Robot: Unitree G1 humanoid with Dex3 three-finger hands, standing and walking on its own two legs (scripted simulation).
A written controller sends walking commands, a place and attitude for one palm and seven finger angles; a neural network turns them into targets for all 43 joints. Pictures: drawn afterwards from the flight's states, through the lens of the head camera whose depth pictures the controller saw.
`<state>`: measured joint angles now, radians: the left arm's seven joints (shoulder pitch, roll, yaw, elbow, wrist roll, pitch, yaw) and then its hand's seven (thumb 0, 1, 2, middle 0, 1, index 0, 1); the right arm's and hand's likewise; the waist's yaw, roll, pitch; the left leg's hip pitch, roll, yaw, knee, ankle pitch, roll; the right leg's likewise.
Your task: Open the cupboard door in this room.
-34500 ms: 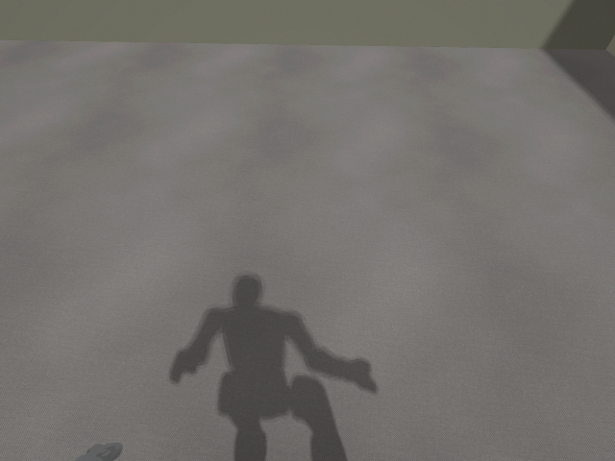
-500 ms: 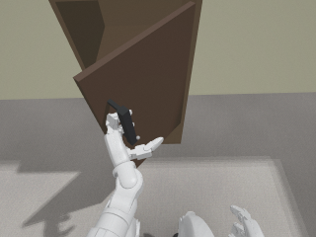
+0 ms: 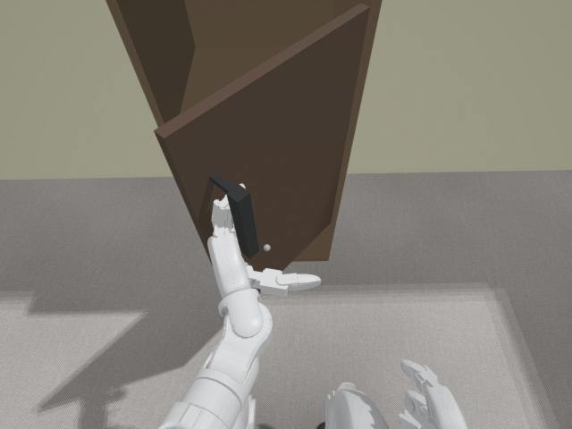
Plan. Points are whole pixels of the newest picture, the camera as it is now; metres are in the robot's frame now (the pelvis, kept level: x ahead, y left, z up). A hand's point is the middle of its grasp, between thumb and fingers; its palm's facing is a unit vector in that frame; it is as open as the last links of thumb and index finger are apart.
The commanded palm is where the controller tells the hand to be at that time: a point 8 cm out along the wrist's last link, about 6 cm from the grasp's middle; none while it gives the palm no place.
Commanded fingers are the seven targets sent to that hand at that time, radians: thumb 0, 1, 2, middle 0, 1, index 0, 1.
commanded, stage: slide the hand sideways off the handle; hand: left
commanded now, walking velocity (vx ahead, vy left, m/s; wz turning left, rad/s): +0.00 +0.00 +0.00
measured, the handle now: (235, 217) +0.40 +0.09 +0.04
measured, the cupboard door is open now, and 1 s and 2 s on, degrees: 47 51 51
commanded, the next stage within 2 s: draw the hand back to the body in 1.16 s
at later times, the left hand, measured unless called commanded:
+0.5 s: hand (260, 284) +0.30 +0.04 +0.03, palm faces -0.06 -1.00 +0.00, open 16.3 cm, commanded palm +0.27 +0.10 +0.03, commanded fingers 0.00 -0.50 0.30 -0.15 -0.30 -0.15 -0.30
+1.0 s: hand (228, 321) +0.25 +0.08 +0.04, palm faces -0.01 -1.00 +0.00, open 16.3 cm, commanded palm +0.23 +0.14 +0.03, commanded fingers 0.00 -0.50 0.30 -0.15 -0.30 -0.15 -0.30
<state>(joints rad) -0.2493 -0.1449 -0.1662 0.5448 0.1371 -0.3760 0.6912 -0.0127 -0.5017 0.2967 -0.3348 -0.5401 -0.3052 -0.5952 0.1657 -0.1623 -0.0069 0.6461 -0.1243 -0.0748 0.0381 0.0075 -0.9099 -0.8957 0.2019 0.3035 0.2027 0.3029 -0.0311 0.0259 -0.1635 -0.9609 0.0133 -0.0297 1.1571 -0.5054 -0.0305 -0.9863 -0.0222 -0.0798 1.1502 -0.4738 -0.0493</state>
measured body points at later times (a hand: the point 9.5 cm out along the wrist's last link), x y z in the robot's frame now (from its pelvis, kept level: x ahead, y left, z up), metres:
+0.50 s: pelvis +0.00 +0.02 -0.01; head +0.07 +0.01 +0.44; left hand +0.30 +0.10 +0.03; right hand +0.15 -0.21 -0.11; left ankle +0.03 +0.14 -0.64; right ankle +0.04 -0.09 -0.64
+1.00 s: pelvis +0.01 +0.01 -0.01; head +0.09 +0.00 +0.43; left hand +0.25 +0.14 +0.04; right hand +0.20 -0.21 -0.10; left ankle +0.03 +0.14 -0.64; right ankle +0.04 -0.09 -0.64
